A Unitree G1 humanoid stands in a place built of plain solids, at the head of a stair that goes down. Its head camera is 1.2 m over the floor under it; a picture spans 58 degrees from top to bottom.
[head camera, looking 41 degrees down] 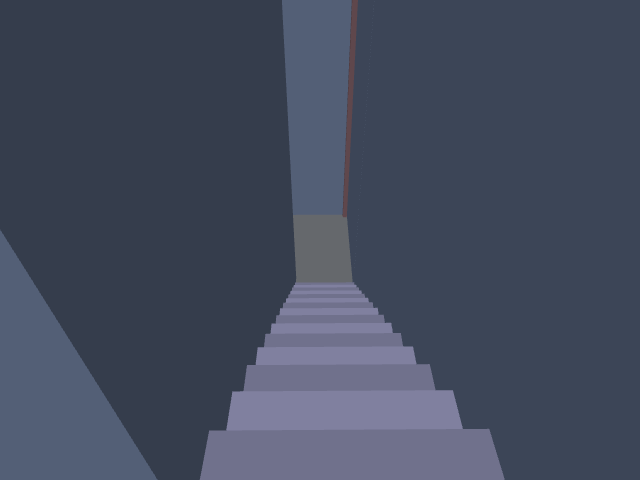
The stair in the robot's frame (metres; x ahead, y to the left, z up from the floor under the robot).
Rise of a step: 0.22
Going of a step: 0.24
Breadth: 0.79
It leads straight ahead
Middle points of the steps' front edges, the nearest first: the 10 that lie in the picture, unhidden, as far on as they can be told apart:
0.57 -0.08 0.00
0.81 -0.08 -0.21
1.06 -0.08 -0.43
1.30 -0.08 -0.64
1.55 -0.08 -0.86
1.79 -0.08 -1.07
2.03 -0.07 -1.29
2.28 -0.07 -1.50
2.52 -0.07 -1.72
2.76 -0.07 -1.93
